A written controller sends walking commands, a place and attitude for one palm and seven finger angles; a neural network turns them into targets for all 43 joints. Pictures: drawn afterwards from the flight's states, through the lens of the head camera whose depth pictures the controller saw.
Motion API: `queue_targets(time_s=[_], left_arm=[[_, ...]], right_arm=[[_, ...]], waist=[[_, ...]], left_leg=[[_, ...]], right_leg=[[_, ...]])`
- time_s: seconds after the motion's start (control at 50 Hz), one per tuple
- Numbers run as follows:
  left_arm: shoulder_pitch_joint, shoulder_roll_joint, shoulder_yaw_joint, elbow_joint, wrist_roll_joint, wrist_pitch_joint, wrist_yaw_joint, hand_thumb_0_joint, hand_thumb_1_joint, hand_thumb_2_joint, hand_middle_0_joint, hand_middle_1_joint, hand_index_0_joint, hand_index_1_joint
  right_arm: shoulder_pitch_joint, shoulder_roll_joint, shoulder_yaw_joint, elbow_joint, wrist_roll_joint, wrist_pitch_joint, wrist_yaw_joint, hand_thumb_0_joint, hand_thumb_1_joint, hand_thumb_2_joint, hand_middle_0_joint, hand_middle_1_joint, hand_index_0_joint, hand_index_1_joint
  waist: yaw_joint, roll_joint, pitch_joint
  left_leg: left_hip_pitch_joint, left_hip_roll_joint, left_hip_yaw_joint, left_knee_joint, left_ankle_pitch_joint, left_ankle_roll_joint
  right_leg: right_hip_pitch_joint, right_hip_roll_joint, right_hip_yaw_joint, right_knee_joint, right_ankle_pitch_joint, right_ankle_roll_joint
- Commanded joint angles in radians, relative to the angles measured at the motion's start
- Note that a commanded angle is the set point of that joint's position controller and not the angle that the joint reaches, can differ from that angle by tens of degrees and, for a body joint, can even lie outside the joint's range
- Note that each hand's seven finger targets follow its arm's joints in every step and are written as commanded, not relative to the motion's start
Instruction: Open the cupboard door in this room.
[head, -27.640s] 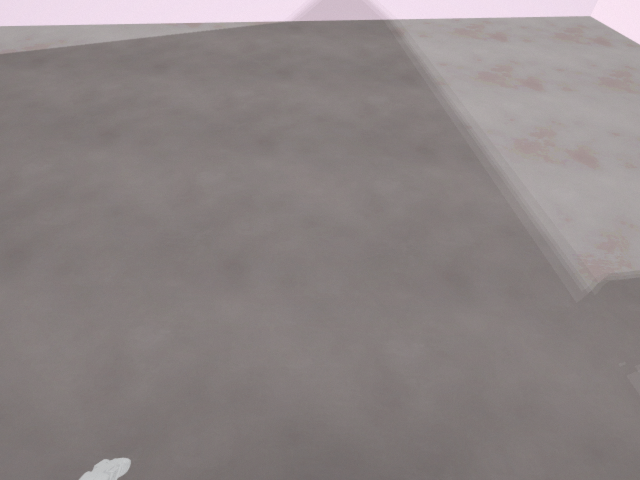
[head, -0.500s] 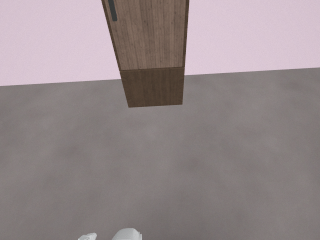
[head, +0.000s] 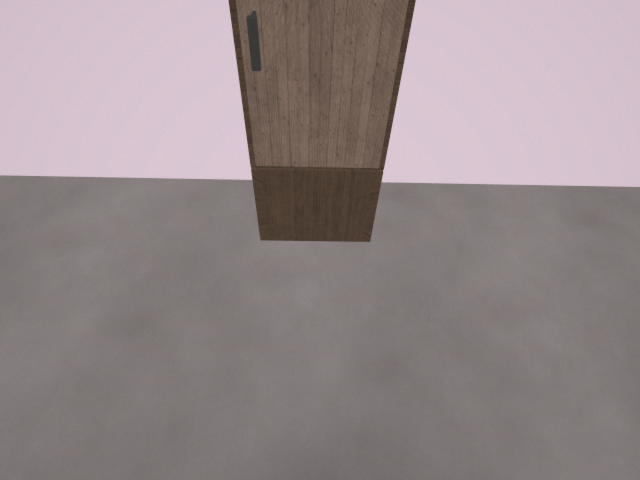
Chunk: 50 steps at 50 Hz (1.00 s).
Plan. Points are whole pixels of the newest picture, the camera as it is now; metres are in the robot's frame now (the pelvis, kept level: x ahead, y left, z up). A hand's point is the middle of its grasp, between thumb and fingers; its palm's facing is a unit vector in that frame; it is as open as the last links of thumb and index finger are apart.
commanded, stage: stand and wait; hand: left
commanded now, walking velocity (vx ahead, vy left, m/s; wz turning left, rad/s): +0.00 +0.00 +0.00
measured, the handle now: (255, 41) +1.09 +0.28 +0.06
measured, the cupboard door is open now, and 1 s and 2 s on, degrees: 0 0 0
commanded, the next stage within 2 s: look at it before walking up in 0.20 s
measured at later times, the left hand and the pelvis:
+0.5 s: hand out of the picture +0.01 +0.17 -0.18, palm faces +0.03 -0.98 -0.18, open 7.4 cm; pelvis +0.01 +0.00 +0.00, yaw +0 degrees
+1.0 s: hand out of the picture -0.03 +0.15 -0.18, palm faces +0.05 -0.99 -0.13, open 7.4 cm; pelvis +0.01 +0.00 +0.00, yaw +0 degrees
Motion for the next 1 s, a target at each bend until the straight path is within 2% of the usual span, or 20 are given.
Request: queue_targets(time_s=[0.0,0.12,0.18,0.28,0.46,0.6,0.72,0.88,0.92,0.94,0.98], left_arm=[[0.046,0.094,0.010,-0.035,-0.003,-0.021,0.014,0.000,0.900,0.900,-0.200,-0.300,-0.200,-0.300],[0.051,0.103,0.011,-0.038,-0.004,-0.016,0.020,0.000,0.900,0.900,-0.200,-0.300,-0.200,-0.300],[0.046,0.107,0.010,-0.041,-0.007,-0.011,0.022,0.000,0.900,0.900,-0.200,-0.300,-0.200,-0.300],[0.034,0.108,0.011,-0.049,-0.010,-0.004,0.023,0.000,0.900,0.900,-0.200,-0.300,-0.200,-0.300],[0.033,0.104,0.014,-0.057,-0.010,-0.003,0.025,0.000,0.900,0.900,-0.200,-0.300,-0.200,-0.300],[0.046,0.091,0.013,-0.056,-0.008,-0.004,0.028,0.000,0.900,0.900,-0.200,-0.300,-0.200,-0.300],[0.062,0.083,0.010,-0.051,-0.006,-0.004,0.028,0.000,0.900,0.900,-0.200,-0.300,-0.200,-0.300],[0.073,0.083,0.009,-0.045,-0.004,-0.008,0.027,0.000,0.900,0.900,-0.200,-0.300,-0.200,-0.300],[0.077,0.071,0.008,-0.033,-0.005,-0.010,0.024,0.000,0.900,0.900,-0.200,-0.300,-0.200,-0.300],[0.080,0.074,0.013,-0.035,-0.002,-0.007,0.021,0.000,0.900,0.900,-0.200,-0.300,-0.200,-0.300],[0.067,0.076,0.020,-0.045,0.005,-0.003,0.009,0.000,0.900,0.900,-0.200,-0.300,-0.200,-0.300]], right_arm=[[0.117,-0.084,-0.010,0.015,-0.007,-0.007,0.005,0.000,-0.900,-0.900,0.200,0.300,0.200,0.300],[0.134,-0.082,-0.003,0.038,-0.007,-0.008,0.002,0.000,-0.900,-0.900,0.200,0.300,0.200,0.300],[0.145,-0.078,0.002,0.048,-0.007,-0.004,0.003,0.000,-0.900,-0.900,0.200,0.300,0.200,0.300],[0.177,-0.072,0.004,0.063,-0.007,-0.003,0.003,0.000,-0.900,-0.900,0.200,0.300,0.200,0.300],[0.217,-0.058,0.000,0.076,-0.005,-0.004,0.003,0.000,-0.900,-0.900,0.200,0.300,0.200,0.300],[0.227,-0.046,-0.002,0.079,-0.003,-0.003,0.002,0.000,-0.900,-0.900,0.200,0.300,0.200,0.300],[0.224,-0.042,-0.001,0.075,-0.002,0.000,0.002,0.000,-0.900,-0.900,0.200,0.300,0.200,0.300],[0.213,-0.052,-0.003,0.065,-0.002,-0.002,0.001,0.000,-0.900,-0.900,0.200,0.300,0.200,0.300],[0.231,-0.045,-0.003,0.075,-0.007,-0.001,0.001,0.000,-0.900,-0.900,0.200,0.300,0.200,0.300],[0.240,-0.053,-0.009,0.074,-0.009,0.005,0.004,0.000,-0.900,-0.900,0.200,0.300,0.200,0.300],[0.246,-0.079,-0.022,0.068,-0.013,0.011,0.008,0.000,-0.900,-0.900,0.200,0.300,0.200,0.300]], waist=[[-0.042,-0.026,-0.014],[-0.034,0.010,-0.001],[-0.027,0.021,0.042],[-0.025,0.030,0.066],[-0.027,0.004,0.043],[-0.033,-0.007,0.063],[-0.036,0.015,0.097],[-0.038,0.017,0.071],[-0.045,0.018,0.058],[-0.048,0.025,0.053],[-0.054,0.063,0.094]], left_leg=[[0.091,0.122,-0.119,-0.073,0.250,-0.007],[0.081,0.120,-0.112,-0.075,0.305,-0.007],[0.052,0.117,-0.114,-0.085,0.271,-0.008],[0.030,0.113,-0.116,-0.102,0.221,-0.009],[0.036,0.111,-0.116,-0.097,0.213,-0.003],[0.034,0.112,-0.113,-0.100,0.188,0.000],[0.021,0.107,-0.113,-0.109,0.132,-0.001],[0.041,0.107,-0.116,-0.102,0.139,0.002],[0.048,0.099,-0.109,-0.101,0.032,-0.004],[0.050,0.102,-0.112,-0.103,-0.082,-0.002],[0.013,0.131,-0.157,-0.154,-0.298,0.013]], right_leg=[[-0.041,-0.071,0.073,-0.077,0.211,-0.019],[-0.005,-0.075,0.065,-0.070,0.238,-0.024],[-0.003,-0.076,0.062,-0.078,0.208,-0.024],[-0.001,-0.073,0.062,-0.083,0.164,-0.026],[0.010,-0.070,0.062,-0.081,0.162,-0.029],[-0.015,-0.066,0.066,-0.083,0.148,-0.027],[-0.042,-0.064,0.072,-0.092,0.116,-0.026],[-0.042,-0.065,0.077,-0.095,0.125,-0.028],[-0.039,-0.060,0.070,-0.096,0.057,-0.029],[-0.056,-0.054,0.058,-0.072,-0.034,-0.034],[-0.120,-0.027,0.026,-0.015,-0.169,-0.038]])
